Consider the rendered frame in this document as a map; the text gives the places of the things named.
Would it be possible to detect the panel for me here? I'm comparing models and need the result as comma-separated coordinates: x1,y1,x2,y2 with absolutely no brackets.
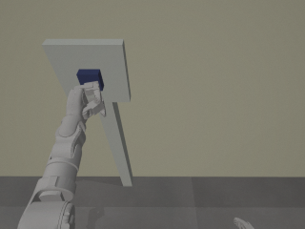
42,38,133,187

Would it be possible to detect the left robot hand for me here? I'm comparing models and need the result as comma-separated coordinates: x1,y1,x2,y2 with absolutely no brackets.
66,81,107,123

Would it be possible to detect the button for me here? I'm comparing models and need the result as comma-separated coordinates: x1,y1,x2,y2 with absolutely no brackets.
76,69,104,92

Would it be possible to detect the left robot upper arm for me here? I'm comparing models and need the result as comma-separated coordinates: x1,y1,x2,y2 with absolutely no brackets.
20,200,75,229

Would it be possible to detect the left robot forearm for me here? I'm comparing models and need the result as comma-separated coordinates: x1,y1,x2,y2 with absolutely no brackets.
17,115,87,229

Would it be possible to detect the right robot hand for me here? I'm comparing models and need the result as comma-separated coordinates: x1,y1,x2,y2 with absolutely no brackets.
234,218,254,229

